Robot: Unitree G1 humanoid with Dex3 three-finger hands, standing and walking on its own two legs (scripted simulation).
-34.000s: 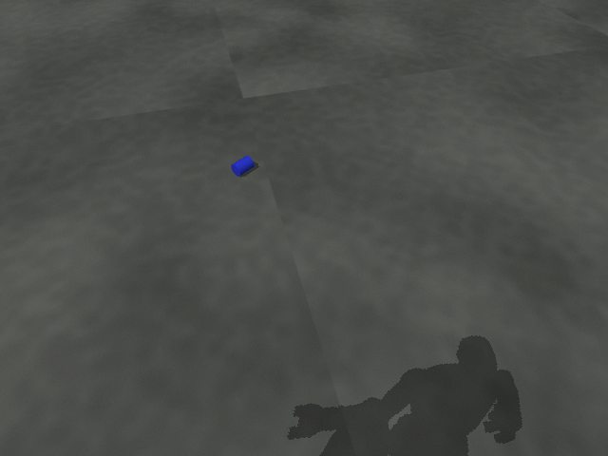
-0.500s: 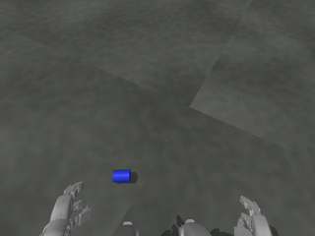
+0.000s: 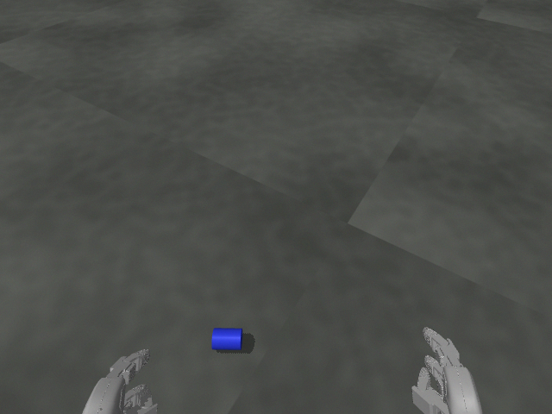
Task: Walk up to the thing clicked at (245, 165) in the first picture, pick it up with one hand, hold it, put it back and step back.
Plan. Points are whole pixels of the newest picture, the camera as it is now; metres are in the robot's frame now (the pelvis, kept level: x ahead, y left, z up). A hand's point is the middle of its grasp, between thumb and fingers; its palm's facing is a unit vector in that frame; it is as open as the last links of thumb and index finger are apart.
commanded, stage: home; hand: left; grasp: from above
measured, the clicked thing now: (227, 338) +0.49 +0.17 -0.68
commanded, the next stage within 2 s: stand in 1.72 s
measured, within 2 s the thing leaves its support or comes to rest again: neither
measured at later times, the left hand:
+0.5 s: hand (156, 413) +0.16 +0.17 -0.05, palm faces +0.04 -0.98 -0.20, open 7.4 cm
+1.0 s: hand (158, 409) +0.16 +0.17 -0.05, palm faces +0.04 -0.98 -0.20, open 7.4 cm
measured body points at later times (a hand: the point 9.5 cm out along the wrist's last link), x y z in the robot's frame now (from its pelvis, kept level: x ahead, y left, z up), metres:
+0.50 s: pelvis +0.00 +0.00 +0.00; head +0.01 +0.00 +0.45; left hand +0.15 +0.23 -0.03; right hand +0.15 -0.25 -0.07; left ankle +0.00 +0.11 -0.68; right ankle +0.00 -0.14 -0.68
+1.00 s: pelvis +0.00 +0.00 +0.00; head +0.02 +0.00 +0.45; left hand +0.16 +0.22 -0.03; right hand +0.16 -0.25 -0.07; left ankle +0.00 +0.11 -0.68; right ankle +0.00 -0.14 -0.68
